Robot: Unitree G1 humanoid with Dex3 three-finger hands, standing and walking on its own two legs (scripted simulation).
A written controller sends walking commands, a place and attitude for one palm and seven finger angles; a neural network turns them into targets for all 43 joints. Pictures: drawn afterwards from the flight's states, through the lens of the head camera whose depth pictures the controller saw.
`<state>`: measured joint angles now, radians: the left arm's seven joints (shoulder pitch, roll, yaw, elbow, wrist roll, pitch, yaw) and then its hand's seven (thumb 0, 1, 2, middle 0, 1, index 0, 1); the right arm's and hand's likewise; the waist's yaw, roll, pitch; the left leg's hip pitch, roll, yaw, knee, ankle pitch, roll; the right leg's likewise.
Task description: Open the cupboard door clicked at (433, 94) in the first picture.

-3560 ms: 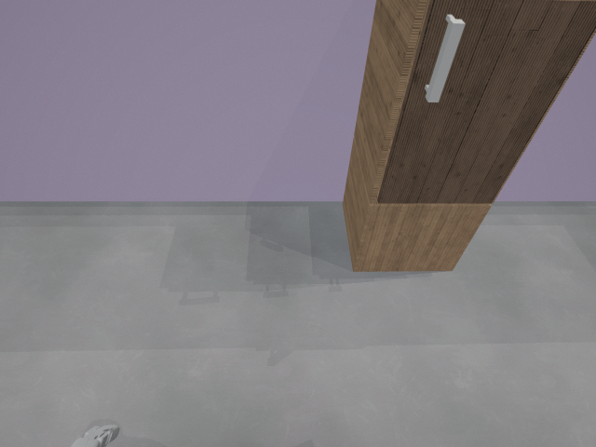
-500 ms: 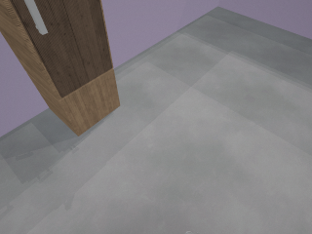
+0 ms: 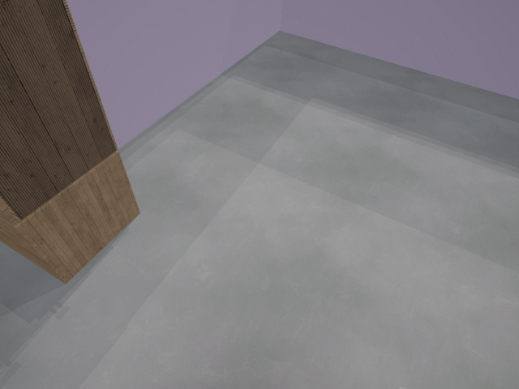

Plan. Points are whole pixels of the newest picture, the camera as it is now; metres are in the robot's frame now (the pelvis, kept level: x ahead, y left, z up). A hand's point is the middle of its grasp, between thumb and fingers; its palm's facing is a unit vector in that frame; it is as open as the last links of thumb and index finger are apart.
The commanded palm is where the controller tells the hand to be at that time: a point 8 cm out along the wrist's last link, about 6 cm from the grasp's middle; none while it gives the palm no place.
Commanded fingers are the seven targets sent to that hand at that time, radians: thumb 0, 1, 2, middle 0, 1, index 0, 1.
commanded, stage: walk to a spot facing it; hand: left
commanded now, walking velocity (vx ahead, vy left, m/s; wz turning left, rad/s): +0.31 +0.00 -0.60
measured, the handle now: out of the picture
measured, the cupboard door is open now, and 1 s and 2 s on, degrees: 0 0 0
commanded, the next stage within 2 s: turn to face it in 0.90 s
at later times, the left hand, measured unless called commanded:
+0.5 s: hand (234, 280) +0.37 +0.08 -0.18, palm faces -0.39 -0.91 -0.15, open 7.4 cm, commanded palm none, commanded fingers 0.00 0.90 0.90 -0.20 -0.30 -0.20 -0.30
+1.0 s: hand (251, 243) +0.46 +0.05 -0.17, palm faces -0.36 -0.91 -0.19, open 7.3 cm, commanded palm none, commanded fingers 0.00 0.90 0.90 -0.20 -0.30 -0.20 -0.30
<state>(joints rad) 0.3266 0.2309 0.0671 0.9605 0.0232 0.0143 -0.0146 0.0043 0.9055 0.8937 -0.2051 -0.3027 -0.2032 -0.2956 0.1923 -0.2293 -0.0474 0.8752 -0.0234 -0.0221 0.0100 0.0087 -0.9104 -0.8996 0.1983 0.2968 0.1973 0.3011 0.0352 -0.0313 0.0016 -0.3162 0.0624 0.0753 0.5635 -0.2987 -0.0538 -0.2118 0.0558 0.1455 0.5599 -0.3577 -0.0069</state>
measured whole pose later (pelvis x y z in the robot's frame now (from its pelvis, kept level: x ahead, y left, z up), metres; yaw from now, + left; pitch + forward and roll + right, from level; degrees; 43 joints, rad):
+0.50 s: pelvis +0.19 -0.04 -0.01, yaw -20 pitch +1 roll -1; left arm 0.08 0.20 0.08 0.93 0.04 0.01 -0.05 0.01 0.91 0.89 -0.20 -0.30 -0.19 -0.29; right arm 0.52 -0.14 -0.03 1.09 -0.03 -0.04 -0.01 0.01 -0.91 -0.90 0.20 0.30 0.20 0.30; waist -0.06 -0.01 0.12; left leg 0.12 0.17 0.42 0.49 -0.52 -0.09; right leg -0.52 -0.01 -0.17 0.66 -0.22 -0.05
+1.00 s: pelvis +0.40 -0.12 +0.00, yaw -29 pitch +0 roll -2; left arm 0.37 0.17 0.05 1.05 0.02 -0.06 0.01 0.00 0.91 0.89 -0.20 -0.30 -0.20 -0.30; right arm 0.10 -0.16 -0.04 0.95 -0.03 -0.02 0.02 0.01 -0.91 -0.90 0.20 0.30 0.20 0.30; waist 0.06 0.01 0.02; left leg -0.47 0.12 0.10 0.68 -0.23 -0.05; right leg -0.07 0.08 -0.02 0.42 -0.36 -0.06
